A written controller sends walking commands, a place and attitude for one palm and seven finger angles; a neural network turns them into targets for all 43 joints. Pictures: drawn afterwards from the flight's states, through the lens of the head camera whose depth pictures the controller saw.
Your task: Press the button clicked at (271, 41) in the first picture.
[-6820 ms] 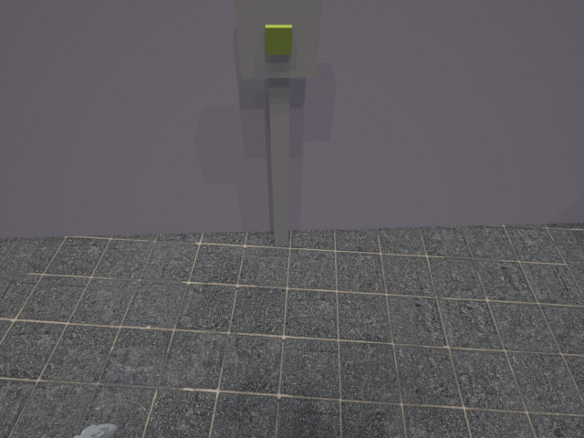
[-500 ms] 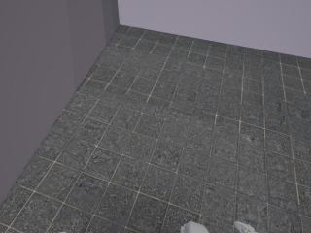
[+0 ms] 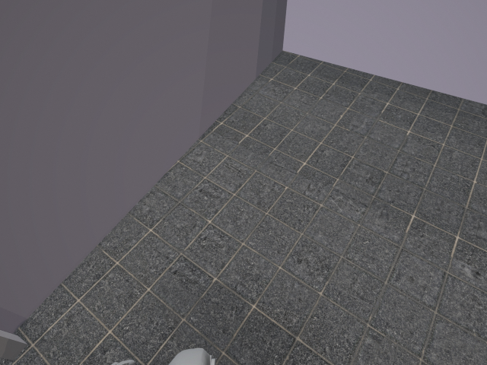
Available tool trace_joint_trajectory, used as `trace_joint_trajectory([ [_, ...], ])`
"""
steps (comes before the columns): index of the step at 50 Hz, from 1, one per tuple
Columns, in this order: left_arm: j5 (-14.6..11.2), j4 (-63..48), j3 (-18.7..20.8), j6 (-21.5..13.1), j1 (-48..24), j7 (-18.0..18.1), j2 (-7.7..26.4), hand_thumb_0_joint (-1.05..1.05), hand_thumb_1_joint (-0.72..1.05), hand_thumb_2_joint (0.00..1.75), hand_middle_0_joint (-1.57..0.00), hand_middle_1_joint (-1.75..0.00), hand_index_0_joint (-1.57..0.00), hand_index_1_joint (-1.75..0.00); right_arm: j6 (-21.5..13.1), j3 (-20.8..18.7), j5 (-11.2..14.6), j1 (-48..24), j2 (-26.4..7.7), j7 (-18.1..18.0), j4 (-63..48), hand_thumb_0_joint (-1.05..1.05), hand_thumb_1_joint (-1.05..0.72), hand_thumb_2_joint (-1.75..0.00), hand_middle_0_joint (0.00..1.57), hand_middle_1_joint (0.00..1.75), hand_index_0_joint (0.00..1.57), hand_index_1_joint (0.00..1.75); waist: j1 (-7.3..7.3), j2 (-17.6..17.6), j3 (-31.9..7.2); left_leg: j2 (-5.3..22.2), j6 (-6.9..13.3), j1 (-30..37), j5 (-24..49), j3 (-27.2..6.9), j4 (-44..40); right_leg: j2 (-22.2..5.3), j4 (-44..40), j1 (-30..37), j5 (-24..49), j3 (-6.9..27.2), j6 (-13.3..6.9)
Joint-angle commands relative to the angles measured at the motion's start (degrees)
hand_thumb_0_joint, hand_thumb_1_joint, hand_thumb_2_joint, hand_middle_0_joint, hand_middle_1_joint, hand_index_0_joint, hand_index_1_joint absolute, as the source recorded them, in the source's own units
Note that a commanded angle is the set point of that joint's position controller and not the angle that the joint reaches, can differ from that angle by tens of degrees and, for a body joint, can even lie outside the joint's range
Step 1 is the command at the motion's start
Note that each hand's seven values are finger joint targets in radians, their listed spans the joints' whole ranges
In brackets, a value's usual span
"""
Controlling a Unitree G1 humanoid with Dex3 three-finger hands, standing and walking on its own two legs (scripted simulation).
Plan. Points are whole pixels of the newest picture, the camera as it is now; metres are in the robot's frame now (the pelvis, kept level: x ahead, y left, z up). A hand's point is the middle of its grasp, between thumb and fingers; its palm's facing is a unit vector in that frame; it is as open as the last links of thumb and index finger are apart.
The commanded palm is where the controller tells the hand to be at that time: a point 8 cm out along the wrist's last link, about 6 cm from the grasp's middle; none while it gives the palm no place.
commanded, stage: turn to face it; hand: left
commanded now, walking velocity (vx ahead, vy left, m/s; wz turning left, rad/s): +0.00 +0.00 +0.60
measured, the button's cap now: out of the picture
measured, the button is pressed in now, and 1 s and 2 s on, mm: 0 0 0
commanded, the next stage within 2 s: take the last steps up to it in 1.62 s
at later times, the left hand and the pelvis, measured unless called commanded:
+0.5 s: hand out of the picture +0.05 +0.26 -0.15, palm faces +0.28 -0.93 -0.25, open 7.4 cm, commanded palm none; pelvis +0.00 +0.03 +0.00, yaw +16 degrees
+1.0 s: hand out of the picture -0.10 +0.23 -0.19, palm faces +0.58 -0.77 -0.24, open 7.4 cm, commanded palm none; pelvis -0.02 +0.03 -0.02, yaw +36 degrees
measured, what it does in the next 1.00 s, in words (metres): steps on the spot, turning left: left foot, then right foot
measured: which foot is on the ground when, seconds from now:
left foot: up 0.00-0.10, down 0.12-0.60, up 0.62-0.96, down 0.98-1.00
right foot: down 0.00-0.12, up 0.14-0.58, down 0.60-0.98, up 1.00-1.00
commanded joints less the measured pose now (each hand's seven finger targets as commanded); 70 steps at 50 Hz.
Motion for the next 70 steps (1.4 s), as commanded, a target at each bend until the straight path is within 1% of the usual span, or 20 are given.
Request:
trace_joint_trajectory([
  [1,-0.1,-2.4,4.2,-0.8,3.7,0.5,14.2,0.0,0.9,0.9,-0.2,-0.3,-0.2,-0.3,-2.6,0.2,0.5,-5.6,-2.7,0.0,-7.1,0.0,-0.9,-0.9,0.2,0.3,0.2,0.3,3.83,-12.9,-6.7,-0.8,1.3,1.1,-1.0,3.8,-11.6,-14.1,-6.1,7.3,29.2,7.7,-6.4],
  [4,-0.8,-1.8,4.5,-0.2,2.5,0.1,13.8,0.0,0.9,0.9,-0.2,-0.3,-0.2,-0.3,-3.4,-0.3,0.2,0.1,-5.1,-0.2,-6.2,0.0,-0.9,-0.9,0.2,0.3,0.2,0.3,0.37,-7.7,-9.2,-0.5,2.7,13.2,11.3,3.7,-27.8,-12.7,4.1,1.9,23.4,3.3,-1.8],
  [5,-1.2,-2.9,4.4,0.2,3.2,-0.2,11.8,0.0,0.9,0.9,-0.2,-0.3,-0.2,-0.3,-4.0,-1.7,-0.1,3.8,-10.0,-0.4,-5.6,0.0,-0.9,-0.9,0.2,0.3,0.2,0.3,-1.85,3.9,-12.0,7.2,6.5,23.6,22.8,-7.3,-32.3,-8.3,15.3,-9.2,11.3,1.3,1.9],
  [6,-1.5,-5.9,3.1,0.2,0.7,-0.6,7.7,0.0,0.9,0.9,-0.2,-0.3,-0.2,-0.3,-4.2,-3.0,-0.1,7.5,-16.1,-0.9,-5.4,0.0,-0.9,-0.9,0.2,0.3,0.2,0.3,-3.89,19.9,-11.5,21.6,14.9,28.1,45.4,-25.5,-34.6,-0.8,27.9,-23.5,-21.7,2.3,6.0],
  [7,-0.7,-6.7,2.9,1.0,-4.0,0.1,8.9,0.0,0.9,0.9,-0.2,-0.3,-0.2,-0.3,-4.1,-3.1,0.1,10.6,-15.8,-1.5,-3.3,0.0,-0.9,-0.9,0.2,0.3,0.2,0.3,-5.81,14.4,-12.3,22.5,17.3,24.9,40.8,-25.5,-34.7,-0.5,34.7,-23.7,-21.8,9.5,5.1],
  [8,-1.0,-6.2,3.3,0.9,-5.1,0.1,8.0,0.0,0.9,0.9,-0.2,-0.3,-0.2,-0.3,-4.1,-2.8,0.0,8.2,-14.7,-2.2,-3.8,0.0,-0.9,-0.9,0.2,0.3,0.2,0.3,-4.5,14.5,-10.7,19.7,16.8,22.9,35.7,-23.8,-34.6,-0.5,37.3,-25.7,-17.7,11.6,4.9],
  [13,-1.0,-2.6,3.7,1.0,-0.6,-0.8,8.8,0.0,0.9,0.9,-0.2,-0.3,-0.2,-0.3,-4.7,-1.0,0.0,-1.3,-9.9,-2.5,-6.7,0.0,-0.9,-0.9,0.2,0.3,0.2,0.3,0.1,7.6,-6.8,11.0,13.1,15.2,29.9,-14.5,-36.5,0.6,33.9,-19.6,-5.0,12.6,5.6],
  [21,-1.2,-5.2,3.3,0.8,-4.4,-0.4,7.8,0.0,0.9,0.9,-0.2,-0.3,-0.2,-0.3,-3.9,-2.0,-0.3,1.4,-10.4,-2.2,-5.9,0.0,-0.9,-0.9,0.2,0.3,0.2,0.3,-1.67,8.0,-7.3,10.2,14.7,16.3,25.0,-22.2,-36.0,3.9,21.4,-16.9,-7.2,13.2,5.5],
  [27,-1.8,-5.0,3.1,-0.4,0.9,0.2,7.7,0.0,0.9,0.9,-0.2,-0.3,-0.2,-0.3,-3.4,-2.6,-0.1,-0.8,-10.0,-2.1,-6.9,0.0,-0.9,-0.9,0.2,0.3,0.2,0.3,1.36,8.6,-9.8,6.5,12.3,9.0,30.6,-25.0,-29.6,7.0,0.1,-0.9,-0.1,12.2,4.2],
  [28,-1.6,-4.6,3.5,-0.9,3.5,0.5,9.2,0.0,0.9,0.9,-0.2,-0.3,-0.2,-0.3,-3.4,-2.5,0.3,-1.2,-8.8,-1.9,-7.4,0.0,-0.9,-0.9,0.2,0.3,0.2,0.3,2.76,5.5,-10.7,4.0,9.8,4.5,24.8,-23.5,-26.0,4.8,-8.8,6.1,4.8,13.5,3.7],
  [30,-0.4,-5.5,4.5,-1.3,3.4,0.9,17.1,0.0,0.9,0.9,-0.2,-0.3,-0.2,-0.3,-3.4,-1.9,0.3,0.2,-3.8,-1.4,-9.4,0.0,-0.9,-0.9,0.2,0.3,0.2,0.3,2.84,-16.6,-8.8,-7.7,2.1,-11.9,-8.3,-7.0,-2.1,-20.7,-17.2,10.0,7.2,35.3,-6.5],
  [35,-0.6,-7.0,2.9,-1.5,-5.6,0.9,10.1,0.0,0.9,0.9,-0.2,-0.3,-0.2,-0.3,-1.6,-2.0,-0.3,1.5,-4.6,-0.1,-5.4,0.0,-0.9,-0.9,0.2,0.3,0.2,0.3,-1.27,-8.6,-1.8,-1.2,1.0,-8.3,3.0,-5.0,15.6,-10.7,-14.0,-2.6,9.8,16.9,-5.9],
  [42,-0.1,-3.4,3.8,-0.9,2.2,0.6,13.8,0.0,0.9,0.9,-0.2,-0.3,-0.2,-0.3,-1.9,-0.7,0.3,-5.3,-3.1,0.2,-6.8,0.0,-0.9,-0.9,0.2,0.3,0.2,0.3,3.31,-11.4,-3.4,-0.9,0.3,-2.9,-1.2,1.2,-3.7,-12.8,-10.2,3.8,20.2,11.1,-6.8],
  [47,-0.5,-2.4,4.6,-0.2,2.4,0.2,14.9,0.0,0.9,0.9,-0.2,-0.3,-0.2,-0.3,-3.2,-0.4,0.4,-0.8,-4.1,-0.3,-6.2,0.0,-0.9,-0.9,0.2,0.3,0.2,0.3,1.32,-11.7,-8.7,-2.3,1.9,8.7,7.0,4.1,-23.8,-12.2,0.7,5.0,26.4,5.5,-2.9],
  [48,-1.1,-2.7,4.5,0.1,2.5,0.0,14.0,0.0,0.9,0.9,-0.2,-0.3,-0.2,-0.3,-3.8,-1.0,0.3,2.2,-6.7,-0.3,-5.6,0.0,-0.9,-0.9,0.2,0.3,0.2,0.3,-0.64,-5.7,-10.7,-0.4,2.9,17.8,15.5,1.4,-31.3,-10.9,8.2,-1.0,21.7,3.8,-0.1],
  [49,-1.4,-4.4,4.0,0.4,2.6,-0.4,10.2,0.0,0.9,0.9,-0.2,-0.3,-0.2,-0.3,-4.4,-2.6,0.0,5.5,-13.5,-0.5,-5.7,0.0,-0.9,-0.9,0.2,0.3,0.2,0.3,-2.44,12.3,-13.0,14.2,8.7,28.4,33.7,-18.3,-34.4,-3.5,22.0,-16.4,-2.6,1.8,4.5],
  [50,-1.1,-7.0,2.8,0.5,-1.1,-0.4,8.1,0.0,0.9,0.9,-0.2,-0.3,-0.2,-0.3,-4.1,-3.4,0.3,9.5,-17.3,-1.0,-4.4,0.0,-0.9,-0.9,0.2,0.3,0.2,0.3,-4.4,18.2,-12.8,22.5,15.5,28.5,49.8,-26.0,-33.6,-0.2,30.7,-23.7,-22.7,6.4,5.7],
  [52,-1.2,-5.9,3.3,1.0,-6.2,0.1,8.8,0.0,0.9,0.9,-0.2,-0.3,-0.2,-0.3,-4.2,-2.5,0.0,8.0,-13.8,-2.5,-3.7,0.0,-0.9,-0.9,0.2,0.3,0.2,0.3,-4.46,13.7,-10.1,17.8,15.2,22.6,42.1,-23.1,-33.7,-0.2,37.7,-24.8,-15.3,13.0,5.0],
  [56,-1.0,-2.6,3.6,0.9,-1.6,-0.8,9.2,0.0,0.9,0.9,-0.2,-0.3,-0.2,-0.3,-4.8,-0.9,0.1,0.2,-9.9,-2.7,-6.1,0.0,-0.9,-0.9,0.2,0.3,0.2,0.3,-0.14,8.2,-7.9,10.4,12.4,18.2,37.6,-14.8,-35.2,0.5,36.6,-20.8,-4.5,13.0,5.8],
  [70,-1.6,-5.0,2.4,0.2,-4.7,0.1,6.9,0.0,0.9,0.9,-0.2,-0.3,-0.2,-0.3,-4.0,-1.5,-0.5,3.1,-9.2,-2.7,-5.3,0.0,-0.9,-0.9,0.2,0.3,0.2,0.3,-1.21,9.2,-8.5,9.5,15.0,17.3,39.6,-24.3,-32.6,5.8,14.2,-11.5,-8.2,13.1,4.8],
])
